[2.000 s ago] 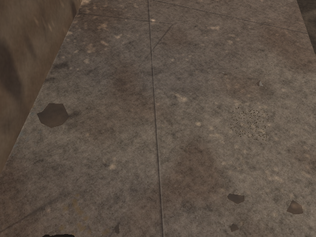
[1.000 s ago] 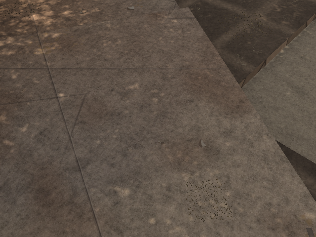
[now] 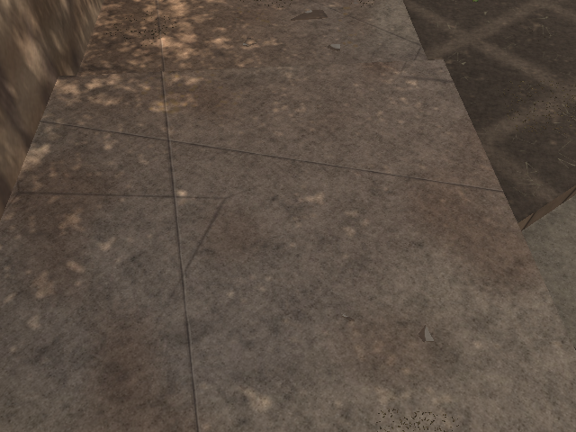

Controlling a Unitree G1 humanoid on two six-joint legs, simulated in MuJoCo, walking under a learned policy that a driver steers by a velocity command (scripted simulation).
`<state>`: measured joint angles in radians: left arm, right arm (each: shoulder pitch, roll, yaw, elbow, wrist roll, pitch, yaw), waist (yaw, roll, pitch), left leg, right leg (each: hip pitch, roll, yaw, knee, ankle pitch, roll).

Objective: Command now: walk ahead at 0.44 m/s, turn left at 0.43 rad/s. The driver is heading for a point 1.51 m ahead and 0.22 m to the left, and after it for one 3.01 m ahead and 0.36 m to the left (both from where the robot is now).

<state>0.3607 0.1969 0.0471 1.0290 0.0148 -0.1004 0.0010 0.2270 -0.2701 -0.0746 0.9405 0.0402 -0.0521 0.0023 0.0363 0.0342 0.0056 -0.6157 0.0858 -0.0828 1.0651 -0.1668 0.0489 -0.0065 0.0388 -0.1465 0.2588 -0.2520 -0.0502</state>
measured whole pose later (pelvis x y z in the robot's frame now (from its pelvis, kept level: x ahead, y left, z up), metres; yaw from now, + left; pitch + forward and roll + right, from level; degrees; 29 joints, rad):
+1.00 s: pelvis +0.32 +0.09 -0.01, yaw +13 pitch +3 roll +1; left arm 0.16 0.29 0.07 0.77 -0.01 -0.01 0.03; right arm 0.14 -0.28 -0.07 0.76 0.00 0.02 -0.04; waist 0.02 -0.01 0.03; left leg -0.39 -0.09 -0.05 0.86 -0.53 -0.01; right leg -0.39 0.00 0.13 0.51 -0.18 0.03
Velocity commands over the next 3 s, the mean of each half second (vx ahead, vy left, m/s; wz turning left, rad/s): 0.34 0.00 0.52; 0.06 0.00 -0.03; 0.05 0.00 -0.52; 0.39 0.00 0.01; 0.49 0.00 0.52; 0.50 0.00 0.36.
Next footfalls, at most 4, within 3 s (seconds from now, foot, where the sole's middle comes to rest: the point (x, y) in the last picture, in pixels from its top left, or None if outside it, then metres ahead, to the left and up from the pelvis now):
0.28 left None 0.30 0.17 -0.78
0.78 right None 0.44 -0.02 -0.78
1.10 left None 0.33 0.22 -0.78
1.66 right None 0.39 -0.06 -0.78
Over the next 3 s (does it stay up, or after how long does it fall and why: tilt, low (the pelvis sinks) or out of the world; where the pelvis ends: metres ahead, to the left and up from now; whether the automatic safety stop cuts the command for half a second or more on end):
stays up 1.03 0.10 0.00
